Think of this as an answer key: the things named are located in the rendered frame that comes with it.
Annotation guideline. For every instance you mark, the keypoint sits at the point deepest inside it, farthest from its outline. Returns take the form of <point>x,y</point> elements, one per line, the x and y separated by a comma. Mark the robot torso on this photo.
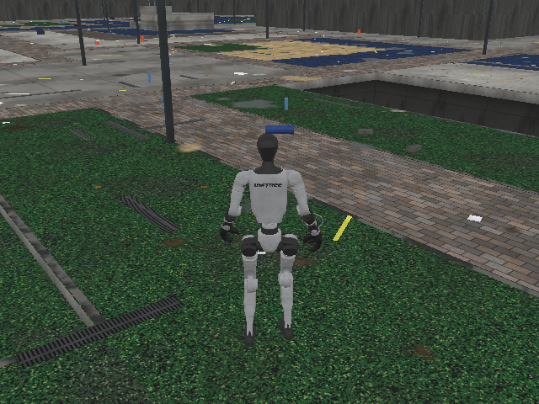
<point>268,194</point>

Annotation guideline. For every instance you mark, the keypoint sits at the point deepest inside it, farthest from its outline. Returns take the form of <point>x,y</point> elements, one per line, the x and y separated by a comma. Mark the robot right foot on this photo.
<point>287,332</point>

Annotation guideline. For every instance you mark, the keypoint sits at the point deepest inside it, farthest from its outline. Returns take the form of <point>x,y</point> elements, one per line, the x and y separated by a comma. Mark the robot right forearm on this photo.
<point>311,222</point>

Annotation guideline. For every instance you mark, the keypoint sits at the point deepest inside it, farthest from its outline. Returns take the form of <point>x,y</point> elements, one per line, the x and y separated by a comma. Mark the robot right upper arm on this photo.
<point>294,177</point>

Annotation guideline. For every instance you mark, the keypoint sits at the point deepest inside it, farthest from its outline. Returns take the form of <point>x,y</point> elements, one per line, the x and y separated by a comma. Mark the robot left hand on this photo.
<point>224,235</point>

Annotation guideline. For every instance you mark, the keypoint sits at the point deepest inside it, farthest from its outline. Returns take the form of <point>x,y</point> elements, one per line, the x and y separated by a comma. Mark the robot right hand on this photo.
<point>317,239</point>

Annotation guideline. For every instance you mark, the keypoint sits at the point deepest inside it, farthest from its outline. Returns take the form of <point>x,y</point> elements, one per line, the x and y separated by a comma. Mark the robot left upper arm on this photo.
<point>242,178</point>

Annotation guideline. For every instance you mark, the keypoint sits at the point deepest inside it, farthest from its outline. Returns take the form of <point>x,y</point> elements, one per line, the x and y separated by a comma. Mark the robot left forearm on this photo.
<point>228,220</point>

